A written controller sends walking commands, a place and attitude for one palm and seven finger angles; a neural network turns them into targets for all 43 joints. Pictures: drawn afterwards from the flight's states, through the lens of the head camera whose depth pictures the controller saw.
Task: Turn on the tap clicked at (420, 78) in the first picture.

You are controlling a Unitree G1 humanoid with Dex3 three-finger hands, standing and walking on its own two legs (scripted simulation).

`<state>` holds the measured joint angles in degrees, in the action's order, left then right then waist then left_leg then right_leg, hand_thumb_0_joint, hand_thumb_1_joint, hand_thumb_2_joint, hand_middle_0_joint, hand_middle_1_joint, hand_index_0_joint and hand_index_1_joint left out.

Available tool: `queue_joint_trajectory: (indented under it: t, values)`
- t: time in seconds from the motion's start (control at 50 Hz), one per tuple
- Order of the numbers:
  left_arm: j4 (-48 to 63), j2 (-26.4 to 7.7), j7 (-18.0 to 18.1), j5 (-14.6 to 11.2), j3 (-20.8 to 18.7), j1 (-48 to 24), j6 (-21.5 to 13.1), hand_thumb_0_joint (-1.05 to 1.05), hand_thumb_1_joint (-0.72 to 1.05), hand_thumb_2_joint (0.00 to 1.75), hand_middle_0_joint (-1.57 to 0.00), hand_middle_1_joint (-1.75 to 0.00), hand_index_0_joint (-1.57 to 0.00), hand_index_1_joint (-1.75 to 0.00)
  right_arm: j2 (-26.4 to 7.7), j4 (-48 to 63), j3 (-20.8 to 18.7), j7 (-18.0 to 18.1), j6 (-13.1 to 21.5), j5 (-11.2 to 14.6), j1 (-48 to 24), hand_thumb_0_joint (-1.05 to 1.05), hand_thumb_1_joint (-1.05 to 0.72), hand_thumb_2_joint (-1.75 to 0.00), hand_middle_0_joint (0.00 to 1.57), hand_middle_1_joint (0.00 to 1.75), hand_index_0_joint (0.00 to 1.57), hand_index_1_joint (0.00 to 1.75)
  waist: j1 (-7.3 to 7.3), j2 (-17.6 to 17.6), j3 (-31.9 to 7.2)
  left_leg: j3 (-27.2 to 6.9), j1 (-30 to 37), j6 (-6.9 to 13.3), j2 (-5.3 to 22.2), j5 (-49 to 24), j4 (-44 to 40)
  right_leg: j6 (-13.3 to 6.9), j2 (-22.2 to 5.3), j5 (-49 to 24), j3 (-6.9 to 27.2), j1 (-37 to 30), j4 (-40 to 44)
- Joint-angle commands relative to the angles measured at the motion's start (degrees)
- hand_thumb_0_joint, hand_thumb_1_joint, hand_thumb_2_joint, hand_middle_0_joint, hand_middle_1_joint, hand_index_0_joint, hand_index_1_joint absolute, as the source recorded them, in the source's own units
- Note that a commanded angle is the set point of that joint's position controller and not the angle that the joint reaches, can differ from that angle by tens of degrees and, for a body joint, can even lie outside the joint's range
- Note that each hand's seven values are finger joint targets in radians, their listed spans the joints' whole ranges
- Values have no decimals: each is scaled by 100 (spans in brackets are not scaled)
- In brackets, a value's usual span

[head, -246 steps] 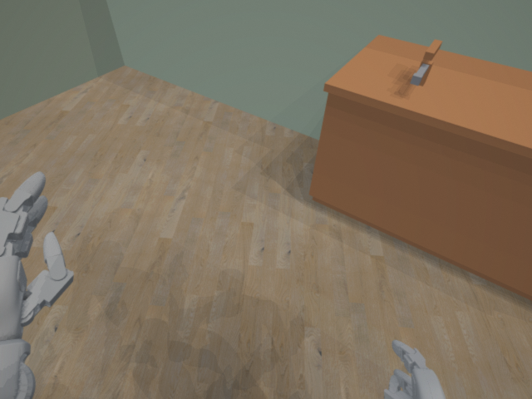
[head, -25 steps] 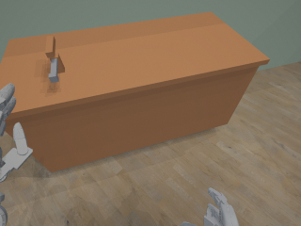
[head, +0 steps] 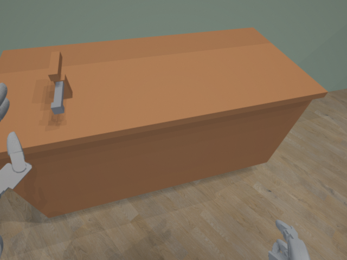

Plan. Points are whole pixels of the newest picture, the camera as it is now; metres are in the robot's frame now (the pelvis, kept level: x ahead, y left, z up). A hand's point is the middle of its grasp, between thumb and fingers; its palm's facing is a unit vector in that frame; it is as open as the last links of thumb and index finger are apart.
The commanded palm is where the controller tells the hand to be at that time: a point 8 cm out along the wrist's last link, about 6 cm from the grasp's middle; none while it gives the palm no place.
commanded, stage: take the last steps up to it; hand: left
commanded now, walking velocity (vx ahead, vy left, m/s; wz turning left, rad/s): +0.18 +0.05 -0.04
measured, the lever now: (57, 107) +0.51 +0.38 +0.01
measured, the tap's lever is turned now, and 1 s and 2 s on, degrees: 0 0 0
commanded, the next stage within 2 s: come to a stop and stand still in 0.32 s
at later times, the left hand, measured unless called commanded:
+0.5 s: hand (49, 137) +0.28 +0.24 +0.17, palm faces +0.42 -0.79 -0.44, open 7.4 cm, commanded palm +0.23 +0.28 +0.19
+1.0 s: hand (44, 149) +0.26 +0.24 +0.17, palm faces +0.35 -0.84 -0.41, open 7.4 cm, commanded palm +0.20 +0.29 +0.19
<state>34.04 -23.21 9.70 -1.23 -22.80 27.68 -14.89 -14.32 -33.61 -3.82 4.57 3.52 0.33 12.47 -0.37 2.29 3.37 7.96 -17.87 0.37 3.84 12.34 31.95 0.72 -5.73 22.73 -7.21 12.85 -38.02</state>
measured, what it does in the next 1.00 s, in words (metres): steps on the spot: right foot, then left foot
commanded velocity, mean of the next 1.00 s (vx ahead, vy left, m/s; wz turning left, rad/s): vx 0.05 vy -0.01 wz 0.00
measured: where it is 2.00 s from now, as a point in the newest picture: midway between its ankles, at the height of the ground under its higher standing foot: outside the picture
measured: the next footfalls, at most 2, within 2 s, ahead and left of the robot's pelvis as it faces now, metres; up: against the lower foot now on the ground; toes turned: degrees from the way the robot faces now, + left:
right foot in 0.28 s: +0.12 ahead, -0.09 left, +0.00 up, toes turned -8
left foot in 0.64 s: +0.11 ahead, +0.12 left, +0.00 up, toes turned +4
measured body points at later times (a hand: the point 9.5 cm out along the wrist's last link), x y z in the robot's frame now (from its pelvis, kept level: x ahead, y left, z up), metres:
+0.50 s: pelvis +0.07 +0.00 +0.01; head +0.09 -0.02 +0.46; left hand +0.26 +0.28 +0.20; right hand +0.22 -0.24 -0.09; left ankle +0.07 +0.13 -0.67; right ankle +0.08 -0.09 -0.73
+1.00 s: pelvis +0.04 +0.01 +0.01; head +0.06 +0.01 +0.46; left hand +0.23 +0.28 +0.20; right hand +0.22 -0.18 -0.08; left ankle +0.13 +0.14 -0.72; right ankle +0.05 -0.09 -0.73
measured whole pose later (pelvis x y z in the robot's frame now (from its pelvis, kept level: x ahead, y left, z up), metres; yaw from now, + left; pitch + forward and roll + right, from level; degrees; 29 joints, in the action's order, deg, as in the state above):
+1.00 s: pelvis +0.04 +0.01 +0.01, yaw -1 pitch -2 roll -2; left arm 29.6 -20.4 7.7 -2.1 -18.5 27.0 -8.5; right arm -7.6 -33.4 3.1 1.3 4.6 -0.2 9.9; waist 0.5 -2.1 4.6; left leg 2.9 -19.2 -0.6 4.8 9.3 29.3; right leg -1.3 1.9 12.8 -4.7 10.6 -26.2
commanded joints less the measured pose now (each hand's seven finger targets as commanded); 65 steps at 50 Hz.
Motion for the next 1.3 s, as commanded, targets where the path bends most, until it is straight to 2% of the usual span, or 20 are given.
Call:
queue_joint_trajectory:
  t: [0.0, 0.1, 0.22, 0.24, 0.26, 0.28, 0.3, 0.34, 0.42, 0.48, 0.58, 0.62, 0.66, 0.68, 0.76, 0.9, 1.0, 1.14, 1.24, 1.28]
  values:
    - [312, -868, 54, -14, -585, -504, -282, 0, 90, 90, -20, -30, -20, -30, -399, 761, 40, -12, 275, -31, -450, 0, -90, -90, 20, 30, 20, 30, -52, -1779, -724, -2807, 1472, 1243, 1984, -1388, -1501, -54, 251, 1286, 406, 2069, -2650]
    - [1100, -573, -49, -15, -234, -408, -241, 0, 90, 90, -20, -30, -20, -30, -375, 655, 57, -148, 434, 27, -379, 0, -90, -90, 20, 30, 20, 30, 28, -1636, -907, -1124, 1167, 945, 1219, -1754, -1143, 26, 195, 175, 179, 1523, -1427]
    - [744, -895, 55, -44, -627, -235, -44, 0, 90, 90, -20, -30, -20, -30, -281, 671, 208, -86, 443, 5, -517, 0, -90, -90, 20, 30, 20, 30, 74, -1194, -977, -721, 398, 572, 1104, -482, -741, 34, 477, -500, -195, -176, 815]
    - [584, -909, 68, -25, -669, -305, -29, 0, 90, 90, -20, -30, -20, -30, -263, 647, 201, -66, 397, 9, -503, 0, -90, -90, 20, 30, 20, 30, 65, -774, -988, -590, 71, 426, 934, 2, -339, -37, 356, -769, 15, -599, 1243]
    - [481, -1001, 71, 11, -739, -322, -19, 0, 90, 90, -20, -30, -20, -30, -186, 654, 197, -57, 340, 8, -464, 0, -90, -90, 20, 30, 20, 30, 23, 5, -1091, -255, -369, 249, 525, 591, 581, -337, -263, -912, 1008, -890, 1564]
    - [325, -1057, 75, -19, -745, -387, 29, 0, 90, 90, -20, -30, -20, -30, -59, 709, 260, -73, 301, -5, -514, 0, -90, -90, 20, 30, 20, 30, -2, 1171, -957, -5, -1316, -1, -138, 1536, 1678, -831, -1281, -1290, 2786, -1214, 2065]
    - [181, -1061, 64, -87, -802, -591, 52, 0, 90, 90, -20, -30, -20, -30, -150, 698, 237, -98, 340, -25, -632, 0, -90, -90, 20, 30, 20, 30, 93, 1321, -803, -399, -1652, -82, -216, 1919, 2699, -1146, -1814, -1245, 3417, -1002, 2380]
    - [-198, -840, -25, -100, -664, -399, 24, 0, 90, 90, -20, -30, -20, -30, -197, 534, 192, -154, 286, 7, -527, 0, -90, -90, 20, 30, 20, 30, 19, 966, -611, -849, -1857, -163, -16, 1266, 3443, -1107, -1614, -1354, 2867, -825, 2321]
    - [26, -624, -24, -3, -377, -346, -149, 0, 90, 90, -20, -30, -20, -30, -185, 511, 289, -140, 161, -18, -661, 0, -90, -90, 20, 30, 20, 30, -20, 414, -800, -597, -1410, -211, 30, 780, 2533, -851, -1128, -3841, 1121, -908, 1790]
    - [535, -713, 51, -24, -347, -275, -203, 0, 90, 90, -20, -30, -20, -30, -165, 659, 263, -70, 257, -54, -760, 0, -90, -90, 20, 30, 20, 30, 123, 420, -983, -276, -695, -164, -139, 598, 1162, -769, -933, -4339, 786, -1047, 1608]
    - [1334, -887, 155, -83, -530, -293, -93, 0, 90, 90, -20, -30, -20, -30, -230, 845, 142, 22, 259, -65, -506, 0, -90, -90, 20, 30, 20, 30, 33, -87, -1277, -416, 862, -161, -180, -945, -731, -416, -553, -3283, 674, -748, 1032]
    - [1413, -945, 148, -93, -562, -399, -94, 0, 90, 90, -20, -30, -20, -30, -448, 926, 65, 53, 236, -33, -519, 0, -90, -90, 20, 30, 20, 30, 136, -1341, -1244, -1532, 1303, 172, 894, -2979, -954, -14, 252, -1128, 387, 31, 319]
    - [922, -925, 69, -120, -652, -205, -117, 0, 90, 90, -20, -30, -20, -30, -356, 896, 40, -1, 323, -57, -466, 0, -90, -90, 20, 30, 20, 30, 144, -1761, -909, -2101, 1087, 580, 1445, -3177, -1517, 0, 567, 911, 478, 612, -618]
    - [872, -862, 25, -106, -554, -350, -115, 0, 90, 90, -20, -30, -20, -30, -294, 823, 132, -30, 346, -147, -526, 0, -90, -90, 20, 30, 20, 30, 75, -1832, -725, -2328, 727, 640, 1576, -2726, -1745, 4, 484, 933, 584, 580, -980]
    - [807, -493, -49, -93, -205, -377, -24, 0, 90, 90, -20, -30, -20, -30, -393, 760, 82, -212, 499, -57, -362, 0, -90, -90, 20, 30, 20, 30, 24, -1500, -1029, -1423, 1329, 499, 1234, -2764, -1226, 44, 600, 86, 469, 553, -126]
    - [828, -694, -68, -119, -269, -415, 218, 0, 90, 90, -20, -30, -20, -30, -346, 814, 220, -240, 427, -31, -553, 0, -90, -90, 20, 30, 20, 30, 21, -1091, -1039, -1171, 330, 269, 900, -58, -1301, 34, 617, -627, 313, -751, 1674]
    - [732, -850, -39, -191, -369, -564, 370, 0, 90, 90, -20, -30, -20, -30, -209, 781, 255, -166, 270, -4, -666, 0, -90, -90, 20, 30, 20, 30, 39, 475, -582, -592, 36, -141, -120, 774, 636, -710, -812, 647, 2109, 396, 2639]
    - [257, -707, 35, -119, -230, -711, 264, 0, 90, 90, -20, -30, -20, -30, -297, 621, 267, -64, 213, 26, -634, 0, -90, -90, 20, 30, 20, 30, 51, 371, -387, -538, 116, -46, -143, 362, -99, -644, -707, -272, 1535, 74, 2223]
    - [351, -655, -18, -62, -198, -559, 54, 0, 90, 90, -20, -30, -20, -30, -400, 674, 271, -19, 244, -15, -582, 0, -90, -90, 20, 30, 20, 30, 97, -1218, -502, -1751, 362, 338, 787, -417, -1472, -78, 339, -673, 643, -22, 1097]
    - [506, -628, -23, -17, -120, -809, -63, 0, 90, 90, -20, -30, -20, -30, -386, 677, 260, -4, 348, -49, -622, 0, -90, -90, 20, 30, 20, 30, 116, -1246, -418, -1886, -109, 414, 934, -251, -1694, -45, 406, -617, 610, -376, 849]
